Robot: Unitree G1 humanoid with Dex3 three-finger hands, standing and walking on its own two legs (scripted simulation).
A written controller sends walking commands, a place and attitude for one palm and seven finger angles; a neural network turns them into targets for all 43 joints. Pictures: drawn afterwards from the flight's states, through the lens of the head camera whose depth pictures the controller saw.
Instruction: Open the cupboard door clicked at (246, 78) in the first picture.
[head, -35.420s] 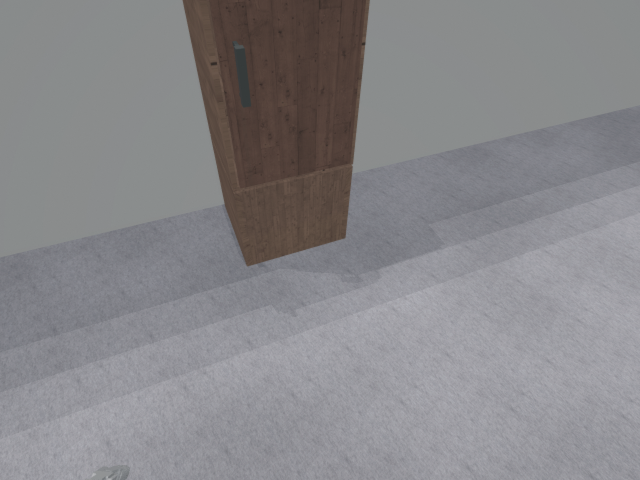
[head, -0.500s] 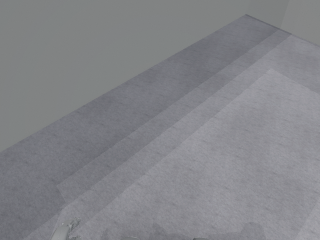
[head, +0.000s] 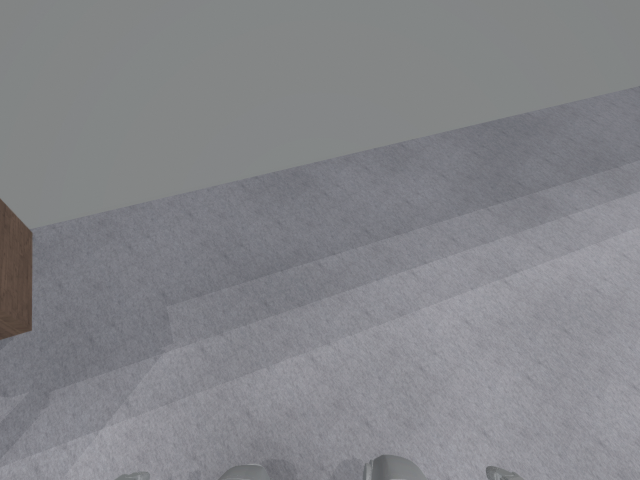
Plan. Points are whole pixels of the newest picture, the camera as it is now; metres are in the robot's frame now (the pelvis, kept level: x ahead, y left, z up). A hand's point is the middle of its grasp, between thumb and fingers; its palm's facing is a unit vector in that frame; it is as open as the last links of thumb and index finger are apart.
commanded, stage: turn to face it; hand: left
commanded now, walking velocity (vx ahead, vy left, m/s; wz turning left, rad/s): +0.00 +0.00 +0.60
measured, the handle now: out of the picture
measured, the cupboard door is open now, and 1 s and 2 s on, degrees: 39 39 39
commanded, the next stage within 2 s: take the last steps up to it in 1.78 s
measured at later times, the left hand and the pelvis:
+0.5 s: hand out of the picture +0.02 +0.15 -0.15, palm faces +0.31 -0.92 -0.24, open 7.4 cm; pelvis +0.02 -0.05 +0.01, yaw +18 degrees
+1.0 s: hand out of the picture +0.02 +0.18 -0.14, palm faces +0.57 -0.76 -0.30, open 7.4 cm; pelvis +0.04 -0.07 +0.00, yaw +36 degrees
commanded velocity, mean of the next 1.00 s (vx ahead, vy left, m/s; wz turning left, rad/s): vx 0.00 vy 0.00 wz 0.60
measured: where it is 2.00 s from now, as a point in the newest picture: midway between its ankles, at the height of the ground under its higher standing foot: outside the picture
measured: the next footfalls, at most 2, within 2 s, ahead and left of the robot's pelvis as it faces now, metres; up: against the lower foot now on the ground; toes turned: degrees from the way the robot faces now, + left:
right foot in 0.24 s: +0.06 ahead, -0.16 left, +0.00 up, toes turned +6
left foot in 0.60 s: +0.03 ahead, +0.09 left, +0.00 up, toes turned +27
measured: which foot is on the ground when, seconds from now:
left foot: down 0.00-0.22, up 0.24-0.58, down 0.60-0.98, up 1.00-1.00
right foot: up 0.00-0.22, down 0.24-0.60, up 0.62-0.96, down 0.98-1.00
